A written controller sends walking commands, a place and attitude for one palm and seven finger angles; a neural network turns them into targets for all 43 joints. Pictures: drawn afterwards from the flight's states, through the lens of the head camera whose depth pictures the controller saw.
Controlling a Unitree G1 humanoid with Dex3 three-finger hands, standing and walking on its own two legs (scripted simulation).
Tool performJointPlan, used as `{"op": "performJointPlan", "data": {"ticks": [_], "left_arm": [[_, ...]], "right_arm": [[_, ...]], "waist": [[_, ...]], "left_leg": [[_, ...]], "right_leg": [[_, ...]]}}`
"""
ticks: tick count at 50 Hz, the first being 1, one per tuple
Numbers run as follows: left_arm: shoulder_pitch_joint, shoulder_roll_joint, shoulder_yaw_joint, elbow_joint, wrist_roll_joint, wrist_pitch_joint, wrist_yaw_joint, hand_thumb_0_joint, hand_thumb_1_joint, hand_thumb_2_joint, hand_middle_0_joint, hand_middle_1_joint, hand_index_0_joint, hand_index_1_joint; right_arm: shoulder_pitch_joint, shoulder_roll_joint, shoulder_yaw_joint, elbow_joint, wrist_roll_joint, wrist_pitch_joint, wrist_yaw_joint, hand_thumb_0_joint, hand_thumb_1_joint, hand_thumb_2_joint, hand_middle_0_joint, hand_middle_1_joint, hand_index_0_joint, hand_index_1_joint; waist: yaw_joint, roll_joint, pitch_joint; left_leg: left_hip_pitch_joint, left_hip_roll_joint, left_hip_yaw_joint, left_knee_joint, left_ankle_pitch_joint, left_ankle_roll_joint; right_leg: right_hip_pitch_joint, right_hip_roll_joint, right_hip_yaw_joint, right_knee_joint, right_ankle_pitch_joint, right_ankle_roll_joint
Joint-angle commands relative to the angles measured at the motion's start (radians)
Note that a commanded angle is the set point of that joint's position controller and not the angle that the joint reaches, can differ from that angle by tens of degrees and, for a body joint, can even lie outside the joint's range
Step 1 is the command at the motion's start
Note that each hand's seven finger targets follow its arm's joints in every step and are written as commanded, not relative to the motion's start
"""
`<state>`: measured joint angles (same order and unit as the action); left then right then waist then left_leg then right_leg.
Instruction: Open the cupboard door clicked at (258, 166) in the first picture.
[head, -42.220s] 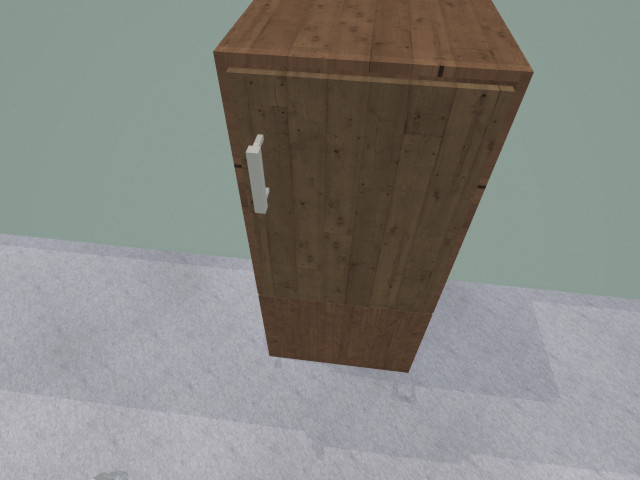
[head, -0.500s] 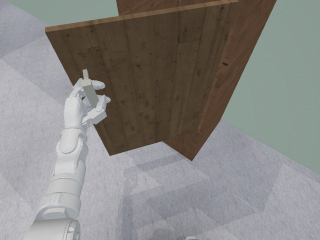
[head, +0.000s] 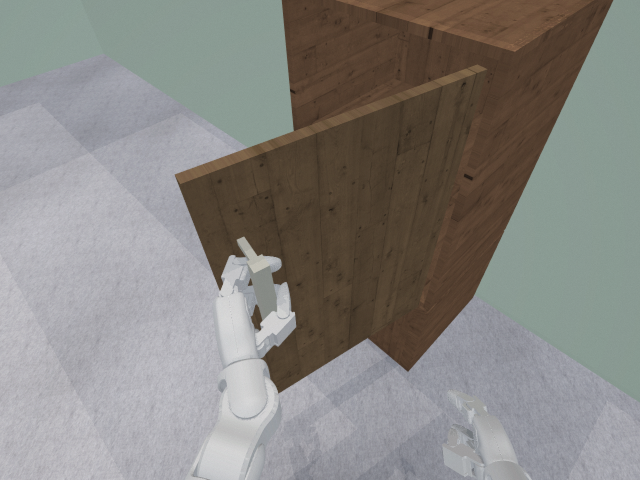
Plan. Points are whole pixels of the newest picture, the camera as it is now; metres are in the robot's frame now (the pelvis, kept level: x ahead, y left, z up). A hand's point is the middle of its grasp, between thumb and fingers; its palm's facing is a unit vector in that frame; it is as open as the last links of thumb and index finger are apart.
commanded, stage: open thumb and fingers to let go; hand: left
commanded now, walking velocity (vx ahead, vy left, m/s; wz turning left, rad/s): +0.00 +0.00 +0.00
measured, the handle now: (258, 285) +0.34 +0.10 +0.07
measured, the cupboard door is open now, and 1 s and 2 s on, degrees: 78 76 78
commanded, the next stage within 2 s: slide the hand sideways off the handle in 0.84 s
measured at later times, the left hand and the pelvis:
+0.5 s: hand (284, 311) +0.30 +0.06 +0.08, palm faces +0.34 -0.94 -0.01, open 11.8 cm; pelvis -0.03 +0.00 +0.00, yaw +1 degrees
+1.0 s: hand (281, 314) +0.30 +0.06 +0.08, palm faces +0.25 -0.97 -0.04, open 15.4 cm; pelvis -0.04 +0.02 -0.01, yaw +0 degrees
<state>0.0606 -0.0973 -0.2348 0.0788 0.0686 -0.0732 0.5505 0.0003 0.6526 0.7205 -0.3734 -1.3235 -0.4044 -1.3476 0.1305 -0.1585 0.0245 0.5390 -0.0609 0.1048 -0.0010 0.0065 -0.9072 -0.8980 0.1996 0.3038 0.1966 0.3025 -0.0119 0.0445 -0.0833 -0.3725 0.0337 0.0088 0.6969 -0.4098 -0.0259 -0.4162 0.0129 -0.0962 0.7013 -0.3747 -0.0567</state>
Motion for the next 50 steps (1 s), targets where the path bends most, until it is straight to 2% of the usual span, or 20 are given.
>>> {"op": "performJointPlan", "data": {"ticks": [1,5,8,10,11,13,16,17,21,24,31,33,35,37,41,43,47,48,49,50], "left_arm": [[-0.316,-0.103,-0.007,-0.230,0.018,-0.071,0.045,0.000,0.900,0.900,-0.400,-1.350,-0.400,-1.350],[-0.281,-0.074,0.030,-0.175,0.016,-0.080,0.039,0.000,0.620,0.780,-0.380,-1.320,-0.380,-1.320],[-0.309,-0.059,0.047,-0.162,0.004,-0.089,0.023,0.000,0.410,0.690,-0.365,-1.298,-0.365,-1.298],[-0.305,-0.056,0.044,-0.160,0.006,-0.101,0.012,0.000,0.270,0.630,-0.355,-1.283,-0.355,-1.283],[-0.315,-0.065,0.034,-0.155,0.011,-0.106,0.009,0.000,0.200,0.600,-0.350,-1.275,-0.350,-1.275],[-0.315,-0.066,0.035,-0.140,0.009,-0.116,0.004,0.000,0.060,0.540,-0.340,-1.260,-0.340,-1.260],[-0.360,-0.060,0.035,-0.128,0.011,-0.129,0.000,0.000,-0.150,0.450,-0.325,-1.237,-0.325,-1.237],[-0.382,-0.061,0.034,-0.111,0.011,-0.132,0.002,0.000,-0.220,0.420,-0.320,-1.230,-0.320,-1.230],[-0.464,-0.060,0.045,-0.070,0.012,-0.143,0.020,0.000,-0.500,0.300,-0.300,-1.200,-0.300,-1.200],[-0.430,-0.046,0.075,-0.036,0.010,-0.145,0.032,0.000,-0.500,0.300,-0.292,-1.150,-0.292,-1.150],[-0.492,-0.112,0.013,-0.014,0.030,-0.142,0.052,0.000,-0.500,0.300,-0.233,-0.800,-0.233,-0.800],[-0.489,-0.109,0.020,-0.012,0.026,-0.140,0.055,0.000,-0.500,0.300,-0.217,-0.700,-0.217,-0.700],[-0.473,-0.122,0.009,0.002,0.025,-0.133,0.054,0.000,-0.500,0.300,-0.200,-0.600,-0.200,-0.600],[-0.528,-0.115,0.015,0.010,0.025,-0.129,0.063,0.000,-0.500,0.300,-0.183,-0.500,-0.183,-0.500],[-0.527,-0.113,0.031,0.024,0.020,-0.113,0.077,0.000,-0.500,0.300,-0.150,-0.300,-0.150,-0.300],[-0.516,-0.114,0.037,0.010,0.019,-0.108,0.082,0.000,-0.500,0.300,-0.150,-0.300,-0.150,-0.300],[-0.542,-0.142,0.014,0.031,0.020,-0.100,0.083,0.000,-0.500,0.300,-0.150,-0.300,-0.150,-0.300],[-0.515,-0.058,-0.200,0.034,0.124,-0.140,-0.137,0.000,-0.500,0.300,-0.150,-0.300,-0.150,-0.300],[-0.571,0.018,-0.121,-0.022,0.082,-0.184,-0.257,0.000,-0.500,0.300,-0.150,-0.300,-0.150,-0.300],[-0.586,0.056,-0.108,-0.045,0.064,-0.215,-0.346,0.000,-0.500,0.300,-0.150,-0.300,-0.150,-0.300]], "right_arm": [[-0.073,-0.096,-0.035,-0.107,0.000,-0.054,-0.004,0.000,-0.900,-0.900,0.200,0.300,0.200,0.300],[-0.058,-0.097,-0.044,-0.104,0.000,-0.065,-0.008,0.000,-0.900,-0.900,0.200,0.300,0.200,0.300],[-0.050,-0.102,-0.044,-0.100,0.000,-0.069,-0.013,0.000,-0.900,-0.900,0.200,0.300,0.200,0.300],[-0.045,-0.104,-0.046,-0.098,0.002,-0.072,-0.015,0.000,-0.900,-0.900,0.200,0.300,0.200,0.300],[-0.043,-0.104,-0.047,-0.095,0.002,-0.075,-0.015,0.000,-0.900,-0.900,0.200,0.300,0.200,0.300],[-0.038,-0.107,-0.048,-0.095,0.002,-0.084,-0.016,0.000,-0.900,-0.900,0.200,0.300,0.200,0.300],[-0.043,-0.110,-0.048,-0.090,0.002,-0.094,-0.018,0.000,-0.900,-0.900,0.200,0.300,0.200,0.300],[-0.040,-0.109,-0.046,-0.085,0.003,-0.097,-0.019,0.000,-0.900,-0.900,0.200,0.300,0.200,0.300],[-0.050,-0.108,-0.045,-0.075,0.003,-0.107,-0.022,0.000,-0.900,-0.900,0.200,0.300,0.200,0.300],[-0.046,-0.108,-0.048,-0.075,0.001,-0.109,-0.019,0.000,-0.900,-0.900,0.200,0.300,0.200,0.300],[-0.048,-0.109,-0.049,-0.078,0.003,-0.108,-0.006,0.000,-0.900,-0.900,0.200,0.300,0.200,0.300],[-0.045,-0.111,-0.050,-0.080,0.003,-0.110,-0.003,0.000,-0.900,-0.900,0.200,0.300,0.200,0.300],[-0.052,-0.108,-0.047,-0.082,0.006,-0.106,-0.001,0.000,-0.900,-0.900,0.200,0.300,0.200,0.300],[-0.053,-0.109,-0.044,-0.076,0.005,-0.102,-0.003,0.000,-0.900,-0.900,0.200,0.300,0.200,0.300],[-0.064,-0.106,-0.042,-0.077,0.005,-0.093,-0.002,0.000,-0.900,-0.900,0.200,0.300,0.200,0.300],[-0.068,-0.103,-0.043,-0.080,0.006,-0.089,0.000,0.000,-0.900,-0.900,0.200,0.300,0.200,0.300],[-0.071,-0.105,-0.039,-0.076,0.006,-0.085,0.003,0.000,-0.900,-0.900,0.200,0.300,0.200,0.300],[0.017,-0.138,-0.039,-0.041,0.003,-0.079,0.001,0.000,-0.900,-0.900,0.200,0.300,0.200,0.300],[0.031,-0.143,-0.048,-0.078,0.018,-0.082,-0.009,0.000,-0.900,-0.900,0.200,0.300,0.200,0.300],[0.030,-0.138,-0.042,-0.087,0.022,-0.092,-0.020,0.000,-0.900,-0.900,0.200,0.300,0.200,0.300]], "waist": [[-0.020,-0.116,-0.186],[0.009,-0.141,-0.246],[0.006,-0.177,-0.243],[0.007,-0.164,-0.247],[0.004,-0.157,-0.233],[0.003,-0.185,-0.225],[0.000,-0.151,-0.210],[-0.003,-0.171,-0.198],[-0.006,-0.159,-0.191],[0.016,-0.157,-0.221],[-0.005,-0.124,-0.203],[0.001,-0.137,-0.207],[0.005,-0.109,-0.196],[-0.003,-0.140,-0.182],[0.012,-0.119,-0.194],[0.019,-0.114,-0.218],[0.007,-0.134,-0.182],[-0.077,-0.194,-0.128],[-0.054,-0.140,-0.199],[-0.040,-0.107,-0.247]], "left_leg": [[-0.019,-0.047,-0.011,-0.006,0.268,0.031],[-0.034,-0.054,-0.009,-0.002,0.269,0.030],[-0.054,-0.057,-0.010,-0.005,0.252,0.032],[-0.050,-0.055,-0.008,-0.010,0.252,0.034],[-0.050,-0.054,-0.008,-0.010,0.250,0.035],[-0.060,-0.054,-0.010,-0.011,0.231,0.037],[-0.059,-0.056,-0.006,-0.012,0.204,0.039],[-0.063,-0.056,-0.010,-0.014,0.189,0.040],[-0.064,-0.057,-0.009,-0.016,0.156,0.043],[-0.070,-0.057,-0.008,-0.024,0.166,0.039],[-0.051,-0.046,-0.008,-0.026,0.177,0.040],[-0.055,-0.045,-0.011,-0.028,0.177,0.038],[-0.051,-0.043,-0.010,-0.033,0.173,0.036],[-0.057,-0.042,-0.019,-0.036,0.169,0.037],[-0.058,-0.043,-0.018,-0.041,0.169,0.034],[-0.054,-0.043,-0.013,-0.036,0.183,0.033],[-0.061,-0.040,-0.020,-0.042,0.170,0.032],[-0.031,-0.036,-0.017,-0.032,0.193,0.051],[-0.028,-0.044,-0.010,-0.020,0.216,0.057],[-0.015,-0.048,-0.008,-0.017,0.223,0.058]], "right_leg": [[0.135,-0.059,0.094,-0.093,0.442,0.048],[0.166,-0.064,0.106,-0.083,0.461,0.053],[0.184,-0.074,0.125,-0.098,0.467,0.063],[0.181,-0.073,0.125,-0.097,0.451,0.059],[0.169,-0.073,0.121,-0.098,0.437,0.057],[0.159,-0.072,0.123,-0.108,0.393,0.059],[0.129,-0.072,0.129,-0.121,0.312,0.055],[0.118,-0.071,0.126,-0.127,0.269,0.052],[0.084,-0.067,0.129,-0.143,0.160,0.047],[0.105,-0.059,0.116,-0.128,0.170,0.040],[0.051,-0.037,0.072,-0.094,0.155,0.027],[0.054,-0.033,0.066,-0.090,0.146,0.024],[0.045,-0.029,0.058,-0.085,0.139,0.021],[0.037,-0.027,0.054,-0.085,0.124,0.021],[0.043,-0.024,0.051,-0.081,0.117,0.017],[0.057,-0.024,0.054,-0.080,0.133,0.015],[0.032,-0.022,0.044,-0.080,0.109,0.016],[-0.006,-0.024,0.073,-0.061,0.221,0.016],[0.021,-0.030,0.075,-0.047,0.276,0.012],[0.052,-0.034,0.083,-0.034,0.298,0.014]]}}
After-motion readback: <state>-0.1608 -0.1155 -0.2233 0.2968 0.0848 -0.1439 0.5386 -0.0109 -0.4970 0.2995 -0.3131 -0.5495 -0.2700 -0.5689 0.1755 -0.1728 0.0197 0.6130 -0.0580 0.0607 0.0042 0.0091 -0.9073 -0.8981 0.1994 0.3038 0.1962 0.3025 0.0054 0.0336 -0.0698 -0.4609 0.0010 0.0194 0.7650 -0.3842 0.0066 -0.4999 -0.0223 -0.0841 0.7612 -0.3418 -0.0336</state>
